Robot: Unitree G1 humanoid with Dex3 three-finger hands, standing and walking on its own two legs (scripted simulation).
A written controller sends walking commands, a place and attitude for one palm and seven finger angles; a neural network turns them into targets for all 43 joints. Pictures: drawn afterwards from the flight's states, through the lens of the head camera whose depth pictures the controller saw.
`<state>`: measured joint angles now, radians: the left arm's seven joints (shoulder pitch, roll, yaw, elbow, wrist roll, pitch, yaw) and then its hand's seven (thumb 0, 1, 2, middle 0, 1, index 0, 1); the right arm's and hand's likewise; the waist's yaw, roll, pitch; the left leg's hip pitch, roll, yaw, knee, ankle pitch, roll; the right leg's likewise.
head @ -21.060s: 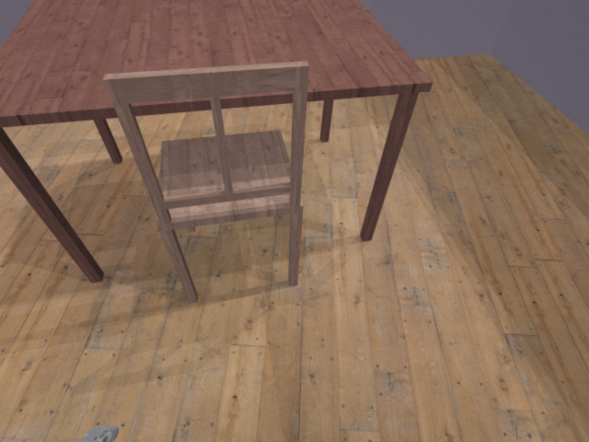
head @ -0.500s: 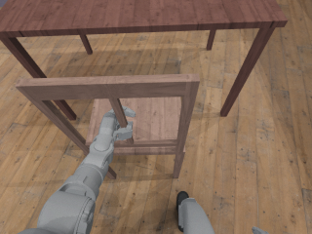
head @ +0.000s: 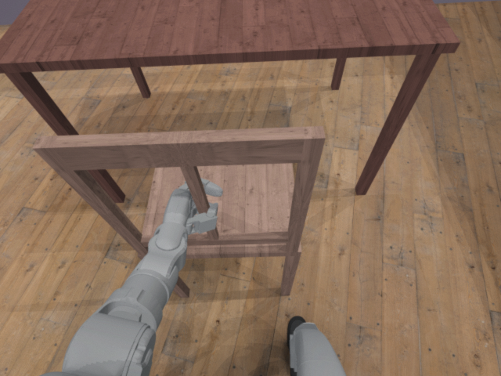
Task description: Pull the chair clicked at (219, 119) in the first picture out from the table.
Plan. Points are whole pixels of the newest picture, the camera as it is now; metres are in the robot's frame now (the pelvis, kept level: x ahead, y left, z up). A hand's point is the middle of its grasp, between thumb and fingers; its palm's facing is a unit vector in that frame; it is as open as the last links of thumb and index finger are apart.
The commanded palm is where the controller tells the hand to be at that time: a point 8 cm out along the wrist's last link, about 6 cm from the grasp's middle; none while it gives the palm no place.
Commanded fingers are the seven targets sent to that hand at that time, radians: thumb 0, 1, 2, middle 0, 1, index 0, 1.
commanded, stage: step backward, pulling the chair out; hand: left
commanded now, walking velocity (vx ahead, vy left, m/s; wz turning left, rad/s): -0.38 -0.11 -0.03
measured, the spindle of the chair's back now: (203, 206) +0.41 +0.08 -0.05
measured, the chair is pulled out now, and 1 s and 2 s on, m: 0.27 0.27 0.27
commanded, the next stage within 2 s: none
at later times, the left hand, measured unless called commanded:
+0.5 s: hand (211, 217) +0.38 +0.07 -0.03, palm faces -0.13 -0.97 -0.20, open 5.3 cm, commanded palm +0.40 +0.12 -0.03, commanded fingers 0.00 0.90 0.90 -0.50 -1.45 -0.50 -1.45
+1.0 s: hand (211, 217) +0.38 +0.07 -0.03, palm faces -0.11 -0.97 -0.20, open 5.3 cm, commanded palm +0.39 +0.12 -0.03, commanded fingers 0.00 0.90 0.90 -0.50 -1.45 -0.50 -1.45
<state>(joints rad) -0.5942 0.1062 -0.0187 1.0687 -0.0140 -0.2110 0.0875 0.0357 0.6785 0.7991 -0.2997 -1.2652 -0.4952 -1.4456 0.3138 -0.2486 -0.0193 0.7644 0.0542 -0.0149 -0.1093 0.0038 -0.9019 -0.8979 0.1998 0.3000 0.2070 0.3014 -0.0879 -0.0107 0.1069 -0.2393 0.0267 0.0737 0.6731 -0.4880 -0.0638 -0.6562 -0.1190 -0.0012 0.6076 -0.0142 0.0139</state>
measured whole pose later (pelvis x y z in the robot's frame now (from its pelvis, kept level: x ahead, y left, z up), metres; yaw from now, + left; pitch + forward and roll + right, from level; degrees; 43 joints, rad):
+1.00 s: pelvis -0.01 -0.01 +0.00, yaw +0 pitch +3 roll +5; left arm -0.62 0.12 -0.01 1.08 -0.02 -0.20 0.10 0.04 0.68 0.80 -0.30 -1.27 -0.50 -1.45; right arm 0.27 -0.26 -0.02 0.76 0.05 -0.02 -0.11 0.00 -0.90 -0.90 0.20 0.30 0.21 0.30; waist -0.09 -0.03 0.13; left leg -0.23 0.02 0.08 0.65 -0.46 -0.07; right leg -0.65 -0.12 0.01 0.59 0.01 0.01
